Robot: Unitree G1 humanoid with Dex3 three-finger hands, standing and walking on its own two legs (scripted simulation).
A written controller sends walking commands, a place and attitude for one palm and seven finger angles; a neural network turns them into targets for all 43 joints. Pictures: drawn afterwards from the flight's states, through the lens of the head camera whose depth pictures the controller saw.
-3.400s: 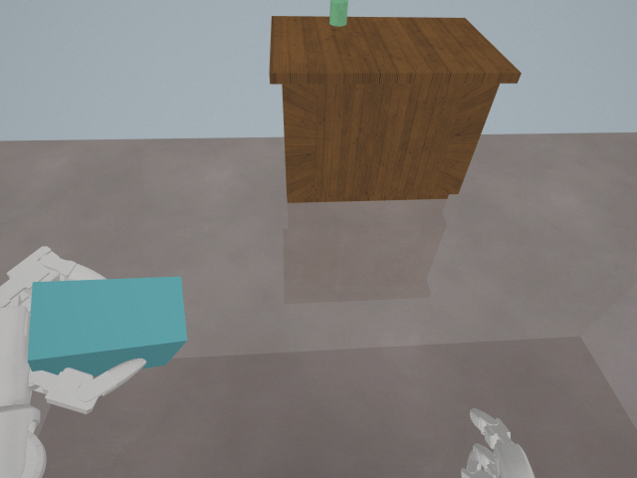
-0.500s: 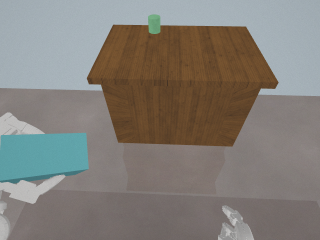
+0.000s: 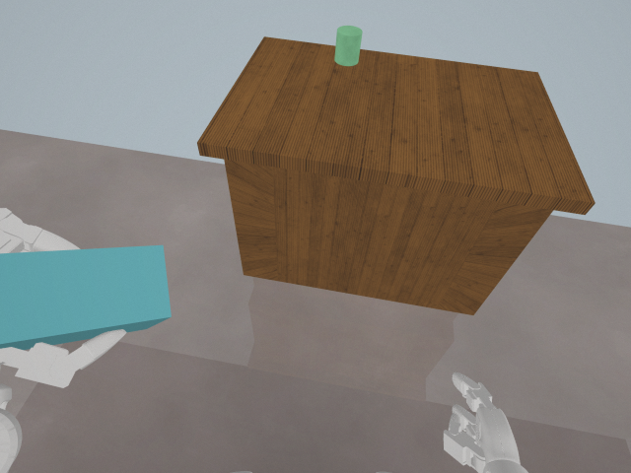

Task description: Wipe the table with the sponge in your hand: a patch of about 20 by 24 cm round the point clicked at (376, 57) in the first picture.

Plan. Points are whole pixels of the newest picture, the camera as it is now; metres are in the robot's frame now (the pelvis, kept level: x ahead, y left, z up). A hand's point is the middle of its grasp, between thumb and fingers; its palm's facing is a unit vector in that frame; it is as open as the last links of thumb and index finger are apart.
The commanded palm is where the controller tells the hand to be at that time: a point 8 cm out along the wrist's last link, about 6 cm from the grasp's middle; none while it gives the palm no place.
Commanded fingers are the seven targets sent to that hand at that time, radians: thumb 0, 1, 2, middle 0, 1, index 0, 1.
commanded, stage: turn to face it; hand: left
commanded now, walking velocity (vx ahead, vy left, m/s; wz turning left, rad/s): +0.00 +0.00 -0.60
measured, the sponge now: (108, 296) +0.23 +0.22 +0.17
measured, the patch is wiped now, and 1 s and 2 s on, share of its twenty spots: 0.00 0.00 0.00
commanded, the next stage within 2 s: take the last steps up to it in 0.84 s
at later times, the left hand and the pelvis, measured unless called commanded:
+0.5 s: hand (234, 307) +0.22 +0.10 +0.19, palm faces +0.16 -0.88 -0.46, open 10.1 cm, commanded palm +0.18 +0.16 +0.19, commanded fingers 0.00 0.10 1.30 -1.20 -1.60 -1.20 -1.60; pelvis -0.05 -0.07 +0.01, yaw -15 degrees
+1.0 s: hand (299, 386) +0.16 +0.04 +0.17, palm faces +0.04 -0.89 -0.46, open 10.1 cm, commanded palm +0.13 +0.10 +0.19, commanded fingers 0.00 0.10 1.30 -1.20 -1.60 -1.20 -1.60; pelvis -0.14 -0.08 -0.01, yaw -26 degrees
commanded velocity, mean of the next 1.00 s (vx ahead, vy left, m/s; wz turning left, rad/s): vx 0.02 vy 0.01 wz -0.39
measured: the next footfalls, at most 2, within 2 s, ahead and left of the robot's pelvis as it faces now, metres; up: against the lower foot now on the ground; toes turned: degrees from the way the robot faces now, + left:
right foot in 0.16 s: +0.06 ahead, -0.12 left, +0.00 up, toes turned -11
left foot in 0.70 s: -0.04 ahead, +0.06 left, +0.00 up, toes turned -17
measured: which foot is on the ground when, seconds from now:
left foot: down 0.00-0.18, up 0.20-0.68, down 0.70-0.96, up 0.98-1.00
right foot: up 0.00-0.14, down 0.16-0.72, up 0.74-0.94, down 0.96-1.00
